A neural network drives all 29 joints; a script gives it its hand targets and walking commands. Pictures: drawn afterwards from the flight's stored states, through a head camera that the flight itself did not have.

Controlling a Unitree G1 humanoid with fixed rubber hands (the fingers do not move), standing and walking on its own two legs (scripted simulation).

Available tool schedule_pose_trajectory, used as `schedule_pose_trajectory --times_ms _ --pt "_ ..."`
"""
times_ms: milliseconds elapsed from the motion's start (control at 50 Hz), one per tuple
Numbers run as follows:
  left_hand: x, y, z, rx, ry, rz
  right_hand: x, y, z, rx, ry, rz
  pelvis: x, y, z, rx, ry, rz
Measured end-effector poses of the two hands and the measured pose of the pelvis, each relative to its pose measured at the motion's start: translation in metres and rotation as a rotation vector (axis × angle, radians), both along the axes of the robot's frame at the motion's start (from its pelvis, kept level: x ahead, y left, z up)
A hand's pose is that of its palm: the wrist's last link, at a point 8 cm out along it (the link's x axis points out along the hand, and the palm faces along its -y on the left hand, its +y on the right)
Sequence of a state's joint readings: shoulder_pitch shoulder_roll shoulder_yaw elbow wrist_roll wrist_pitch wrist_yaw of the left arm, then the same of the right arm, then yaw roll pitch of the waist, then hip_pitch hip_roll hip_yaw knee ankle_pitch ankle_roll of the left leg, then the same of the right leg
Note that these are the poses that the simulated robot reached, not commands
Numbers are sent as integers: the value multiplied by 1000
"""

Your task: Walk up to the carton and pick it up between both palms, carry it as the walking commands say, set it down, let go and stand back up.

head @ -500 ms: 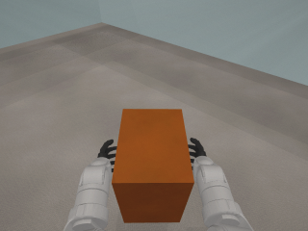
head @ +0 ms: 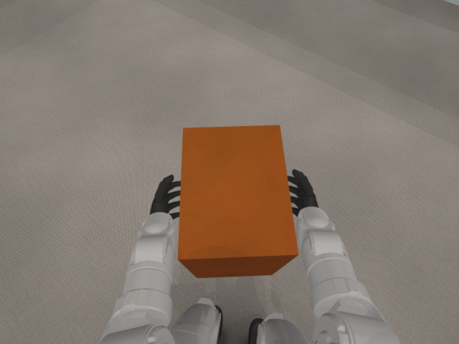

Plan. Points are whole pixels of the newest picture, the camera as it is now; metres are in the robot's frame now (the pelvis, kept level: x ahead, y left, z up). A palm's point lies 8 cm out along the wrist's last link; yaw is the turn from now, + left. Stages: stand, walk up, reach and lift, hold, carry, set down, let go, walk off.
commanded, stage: set down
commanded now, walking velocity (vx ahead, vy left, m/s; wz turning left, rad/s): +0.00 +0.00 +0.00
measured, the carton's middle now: (233, 211) +0.37 +0.05 -0.11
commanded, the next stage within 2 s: none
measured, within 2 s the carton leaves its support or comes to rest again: neither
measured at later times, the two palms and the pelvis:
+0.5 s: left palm (169, 215) +0.35 +0.19 -0.13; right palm (291, 209) +0.40 -0.07 -0.13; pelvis +0.00 -0.01 -0.06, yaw +0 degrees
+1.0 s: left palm (171, 215) +0.38 +0.21 -0.22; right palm (277, 208) +0.43 -0.05 -0.21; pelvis -0.02 -0.01 -0.14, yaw +1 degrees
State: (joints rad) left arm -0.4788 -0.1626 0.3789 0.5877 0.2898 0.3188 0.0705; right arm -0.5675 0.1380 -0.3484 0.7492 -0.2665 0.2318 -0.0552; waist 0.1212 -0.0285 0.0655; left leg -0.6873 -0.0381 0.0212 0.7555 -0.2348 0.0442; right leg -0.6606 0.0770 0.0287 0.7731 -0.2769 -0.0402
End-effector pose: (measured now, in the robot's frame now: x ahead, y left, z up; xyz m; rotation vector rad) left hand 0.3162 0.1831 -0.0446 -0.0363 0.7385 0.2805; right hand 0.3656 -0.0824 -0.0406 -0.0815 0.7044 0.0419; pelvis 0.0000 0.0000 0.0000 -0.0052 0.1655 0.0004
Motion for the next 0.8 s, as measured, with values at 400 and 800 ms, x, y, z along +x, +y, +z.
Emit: schedule_pose_trajectory --times_ms 400,800 --pt "29 5 -71 4 -25 10 29 6 -72 9 -23 -14 8 -5 -47 -2 270 0" --pt "46 21 -139 -12 -23 44 54 23 -138 11 -19 2 -12 -9 -110 -4 361 4"
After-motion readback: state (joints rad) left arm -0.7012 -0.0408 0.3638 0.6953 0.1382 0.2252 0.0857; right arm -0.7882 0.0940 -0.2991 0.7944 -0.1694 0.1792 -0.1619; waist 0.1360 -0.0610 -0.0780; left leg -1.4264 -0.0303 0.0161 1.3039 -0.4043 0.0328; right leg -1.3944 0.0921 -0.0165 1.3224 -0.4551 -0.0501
